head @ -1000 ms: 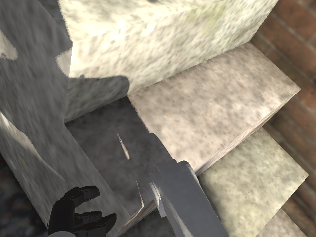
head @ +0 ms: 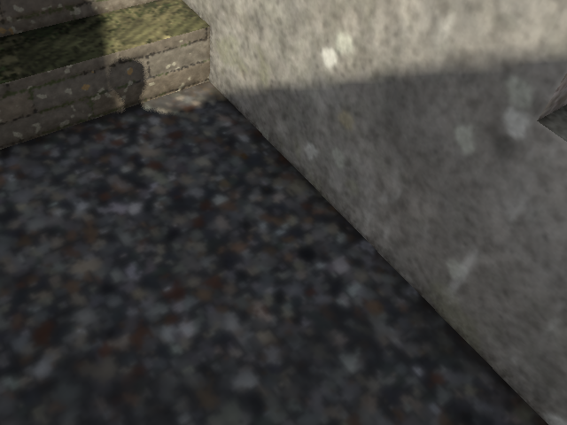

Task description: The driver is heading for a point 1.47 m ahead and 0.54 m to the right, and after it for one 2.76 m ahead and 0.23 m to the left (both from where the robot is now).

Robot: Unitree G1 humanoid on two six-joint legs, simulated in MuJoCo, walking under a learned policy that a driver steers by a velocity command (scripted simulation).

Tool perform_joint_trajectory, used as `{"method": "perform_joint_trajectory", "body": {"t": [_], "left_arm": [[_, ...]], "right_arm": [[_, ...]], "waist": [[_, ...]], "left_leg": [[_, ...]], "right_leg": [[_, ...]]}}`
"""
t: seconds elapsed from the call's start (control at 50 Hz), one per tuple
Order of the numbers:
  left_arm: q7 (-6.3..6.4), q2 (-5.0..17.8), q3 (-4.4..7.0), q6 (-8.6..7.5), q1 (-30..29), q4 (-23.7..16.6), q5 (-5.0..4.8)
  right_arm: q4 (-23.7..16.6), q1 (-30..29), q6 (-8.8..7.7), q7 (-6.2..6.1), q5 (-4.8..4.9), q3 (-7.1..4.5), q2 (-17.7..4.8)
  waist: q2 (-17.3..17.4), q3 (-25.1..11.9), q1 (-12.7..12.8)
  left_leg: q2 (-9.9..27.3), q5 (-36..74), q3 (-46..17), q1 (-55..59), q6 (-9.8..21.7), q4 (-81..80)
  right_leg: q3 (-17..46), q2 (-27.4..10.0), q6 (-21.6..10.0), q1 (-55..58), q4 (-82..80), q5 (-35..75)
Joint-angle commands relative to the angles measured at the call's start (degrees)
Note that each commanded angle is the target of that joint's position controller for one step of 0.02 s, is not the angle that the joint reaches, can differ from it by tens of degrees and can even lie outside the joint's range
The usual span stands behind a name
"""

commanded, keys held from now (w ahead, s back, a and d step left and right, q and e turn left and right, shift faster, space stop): w+e+shift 0.78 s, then w+shift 0.04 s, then w+q+shift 0.18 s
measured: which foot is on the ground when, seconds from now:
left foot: down 0.00-0.34, up 0.36-0.52, down 0.54-0.82, up 0.84-1.00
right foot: up 0.00-0.08, down 0.10-0.54, up 0.56-0.80, down 0.82-1.00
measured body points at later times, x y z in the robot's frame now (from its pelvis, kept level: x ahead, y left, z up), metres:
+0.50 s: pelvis +0.11 -0.09 +0.00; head +0.16 -0.11 +0.45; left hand +0.20 +0.20 -0.12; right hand +0.30 -0.39 -0.03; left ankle +0.16 +0.05 -0.71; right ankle -0.02 -0.28 -0.73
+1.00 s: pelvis +0.27 -0.13 -0.01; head +0.26 -0.20 +0.44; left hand +0.56 -0.01 -0.07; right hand +0.18 -0.38 -0.17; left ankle +0.36 +0.00 -0.67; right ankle +0.17 -0.16 -0.73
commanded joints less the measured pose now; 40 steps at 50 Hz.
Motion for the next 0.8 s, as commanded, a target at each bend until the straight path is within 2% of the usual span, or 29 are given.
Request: {"method": "perform_joint_trajectory", "body": {"t": [0.02,0.06,0.08,0.1,0.12,0.14,0.16,0.2,0.24,0.26,0.3,0.32,0.34,0.36,0.38,0.42,0.46,0.48,0.5,0.52,0.54,0.56,0.58,0.6,0.62,0.64,0.68,0.76,0.8], "left_arm": [[-2.25,0.2,-2.22,-0.71,3.2,-3.2,0.51],[-0.98,1.4,-2.68,-1.0,5.6,-2.2,2.61],[-0.76,2.2,-3.02,-1.14,6.3,-2.4,2.94],[0.16,3.1,-3.19,-1.36,5.7,-2.2,4.8],[2.54,14.3,-0.48,-1.86,3.6,-1.3,2.94],[0.67,14.0,-1.4,-2.04,1.8,-2.1,1.75],[0.11,14.5,-1.3,-1.95,1.5,-3.3,1.76],[-0.22,13.3,-1.65,-2.91,0.4,-3.9,2.63],[-0.96,12.9,-1.96,-3.74,1.3,-3.2,3.05],[-1.0,16.1,-1.11,-3.55,1.7,-3.0,2.01],[-1.14,17.2,-0.6,-2.97,4.0,-1.9,0.28],[0.36,15.5,-0.27,-2.74,9.2,-4.7,1.69],[1.34,18.0,1.04,-2.95,18.9,-3.6,2.65],[1.77,21.8,2.53,-2.47,27.8,-1.1,2.48],[1.65,22.7,2.96,-2.27,30.2,-0.5,1.15],[2.14,20.9,2.32,-1.67,28.8,-0.8,-1.11],[3.89,22.1,1.61,0.39,11.4,-8.0,-2.66],[4.52,23.9,1.48,1.41,2.7,-11.6,-3.14],[4.24,23.4,1.17,1.45,-3.9,-14.0,-1.73],[3.64,17.4,-0.3,0.18,0.9,-12.1,-0.17],[2.8,13.0,-1.43,-0.68,2.0,-10.8,0.4],[3.54,13.9,-1.64,-0.67,3.5,-13.2,-0.38],[3.3,15.4,-1.22,-0.83,7.0,-12.9,1.42],[3.34,14.2,-1.4,-0.01,9.5,-12.6,1.25],[5.53,18.7,0.38,1.84,10.8,-12.2,1.3],[6.33,18.3,0.38,3.59,11.3,-12.2,1.8],[6.62,15.1,-0.33,3.96,10.1,-12.7,2.14],[4.65,11.2,-1.65,1.54,10.5,-17.4,2.59],[5.64,13.3,-0.57,0.39,20.0,-14.1,4.63]], "right_arm": [[-3.1,-3.3,0.0,-0.82,-0.46,-4.15,-14.3],[-3.0,-4.9,-0.35,-1.34,-1.65,-4.07,-12.8],[-2.7,-4.8,-0.72,-1.11,-1.81,-3.97,-12.0],[-1.6,-2.3,0.02,-1.21,-1.53,-4.74,-13.7],[-0.5,3.5,0.62,4.03,3.55,-2.41,-10.2],[-2.2,-1.3,-0.47,2.26,-0.59,-3.47,-11.5],[-2.7,-0.7,-0.11,2.24,-0.54,-3.5,-13.5],[-2.3,2.1,-1.46,2.37,-2.53,-2.93,-13.5],[-2.1,-1.5,-1.77,1.78,-2.64,-2.99,-14.9],[-3.6,-4.2,-2.61,1.7,-3.89,-2.49,-13.9],[-2.9,-3.9,-2.22,0.52,-4.06,-2.95,-15.3],[-11.1,-10.8,-0.99,-1.76,-5.63,-2.68,-13.7],[-14.9,-18.1,-1.09,-2.77,-6.3,-2.78,-13.8],[-18.6,-26.4,-0.97,-3.93,-6.66,-1.91,-10.3],[-20.5,-28.7,-0.46,-3.99,-7.14,-0.61,-6.8],[-24.4,-26.2,0.0,-2.23,-4.47,0.56,-4.9],[-25.1,-17.4,-0.05,0.78,-2.8,0.44,-6.7],[-22.7,-11.4,0.33,1.48,-1.46,-0.15,-7.1],[-18.0,-3.4,1.24,1.54,-1.15,-1.42,-8.9],[-16.3,-0.9,2.37,0.34,-1.87,-3.09,-11.0],[-18.1,2.3,3.3,-1.02,-3.39,-3.92,-15.4],[-17.9,2.9,4.65,-1.67,-4.24,-5.12,-22.4],[-19.1,-1.1,4.02,-1.81,-2.62,-4.45,-19.6],[-19.3,-6.8,3.5,-1.74,-2.71,-2.98,-16.1],[-20.6,-6.3,4.12,-0.71,-2.55,-2.65,-12.4],[-21.2,-11.9,5.6,-0.45,-4.18,-2.95,-13.0],[-20.4,-13.2,5.56,-1.48,-4.73,-2.34,-10.8],[-17.0,-11.8,4.48,-1.52,-2.51,-2.64,-14.2],[-16.4,-13.7,5.14,-2.5,-2.57,-2.92,-14.4]], "waist": [[16.7,-4.9,3.5],[21.1,-2.4,3.9],[16.5,0.1,4.2],[18.3,0.8,5.1],[3.8,3.8,3.5],[-1.5,-0.1,2.2],[1.4,1.2,1.8],[-3.8,5.4,1.8],[-1.5,7.3,3.4],[-8.5,5.7,3.7],[-9.2,-1.0,4.8],[-7.7,-1.9,7.7],[-12.1,-9.7,14.3],[-22.1,-9.9,18.5],[-22.7,-7.5,17.9],[-11.1,-5.6,12.6],[-3.7,-2.6,2.7],[-1.5,-3.2,-1.3],[2.2,-5.3,-4.2],[8.1,-7.0,-3.3],[15.1,-10.2,-5.8],[28.8,-9.8,-1.9],[28.6,-9.7,2.1],[25.6,-8.1,6.0],[23.0,-3.2,2.3],[24.7,3.0,5.4],[19.8,7.7,6.4],[16.0,-0.9,10.9],[4.1,-7.0,16.9]], "left_leg": [[13.7,-0.2,-20.7,13.0,2.7,-15.1],[9.7,-3.2,-11.2,10.3,0.6,-16.1],[8.7,-0.3,-7.9,9.1,0.3,-15.0],[3.9,5.4,0.1,8.2,-0.7,-15.3],[2.8,-0.6,8.7,3.9,5.0,-9.9],[3.6,-5.4,5.5,12.0,1.4,-10.1],[2.6,-5.4,8.6,13.8,1.0,-9.4],[3.5,4.1,8.9,17.8,1.5,-10.3],[2.2,13.9,13.2,16.6,2.1,-10.6],[1.2,17.9,14.6,16.1,2.8,-10.1],[-0.3,16.6,16.1,16.4,2.9,-13.3],[-3.8,40.0,20.1,13.6,-2.7,2.4],[-5.1,41.3,20.3,1.8,-4.0,14.3],[-8.3,-3.1,16.9,-17.2,-5.6,27.4],[-9.3,-19.9,10.8,-28.2,-5.7,33.3],[-5.0,-26.0,2.7,-30.3,-4.4,34.3],[0.4,-28.3,-4.4,-23.2,0.6,13.8],[0.8,-14.3,-2.9,-8.0,2.6,0.0],[0.5,14.7,0.7,13.8,3.8,-9.7],[-2.3,19.6,4.1,28.7,3.2,-7.4],[4.4,14.1,-1.9,35.5,4.5,-9.1],[15.2,22.9,-15.9,25.7,2.3,-14.8],[16.9,34.2,-17.0,20.0,3.4,-12.3],[17.4,26.1,-14.6,15.9,7.4,-13.1],[8.5,-15.7,-3.4,10.5,13.2,-21.1],[6.1,-17.8,0.9,3.0,13.1,-21.2],[3.0,-4.7,8.4,-3.5,13.4,-20.5],[7.1,31.9,11.4,4.2,12.1,-8.7],[3.2,33.1,16.0,0.7,7.7,8.3]], "right_leg": [[6.8,-3.8,0.0,-5.4,-2.8,2.1],[5.8,-3.0,-0.1,-4.2,-6.2,2.8],[6.0,-2.8,-0.5,-4.7,-8.4,5.0],[5.6,-3.2,1.1,-2.7,-8.0,10.4],[3.0,-3.5,-3.9,-2.5,-8.1,4.1],[3.6,-0.3,-4.0,-12.2,-6.5,-8.3],[5.7,-0.3,-4.8,-15.9,-6.3,-8.8],[5.5,2.3,-6.7,-21.2,-7.0,-7.7],[9.6,1.5,-7.3,-19.6,-7.6,3.7],[9.8,3.1,-7.8,-16.2,-6.2,15.7],[11.8,1.9,-8.9,-6.2,-1.0,41.4],[8.6,5.5,-7.2,-5.4,7.6,68.9],[11.0,5.0,-9.3,10.1,5.8,76.9],[19.0,2.9,-12.8,24.8,0.9,71.5],[22.6,2.5,-14.6,30.6,-1.2,65.4],[31.1,-0.4,-13.9,27.0,-3.7,45.6],[40.8,-6.0,-13.3,12.1,-6.0,23.9],[39.0,-6.7,-12.2,1.4,-10.3,19.4],[33.1,-5.3,-10.1,-12.4,-10.3,11.5],[27.9,-1.2,-8.2,-22.0,-9.1,1.4],[21.6,5.3,-4.1,-27.2,1.5,-12.7],[10.9,11.8,-3.4,-29.2,20.6,-14.9],[9.3,8.4,-1.2,-25.7,33.1,-16.5],[7.7,6.0,0.3,-27.2,41.9,-14.8],[2.6,7.0,2.7,-23.5,42.3,-19.0],[-1.0,6.6,3.2,-25.3,42.9,-14.7],[-3.5,5.1,2.7,-20.3,39.3,-10.9],[1.1,-0.8,-4.3,-13.7,22.0,-14.0],[-2.8,4.1,-9.1,1.2,5.6,1.9]]}}
Next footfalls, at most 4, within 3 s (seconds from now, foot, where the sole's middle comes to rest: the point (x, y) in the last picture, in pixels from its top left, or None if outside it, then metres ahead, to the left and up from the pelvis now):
0.10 right None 0.02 -0.27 -0.77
0.54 left None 0.24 0.01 -0.77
0.82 right None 0.20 -0.18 -0.77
1.28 left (252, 396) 0.55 -0.05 -0.77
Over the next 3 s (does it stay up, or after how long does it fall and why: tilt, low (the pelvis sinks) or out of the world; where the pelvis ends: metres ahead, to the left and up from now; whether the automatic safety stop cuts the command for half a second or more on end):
stays up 1.04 0.24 0.01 its command is cut before an obstacle from the start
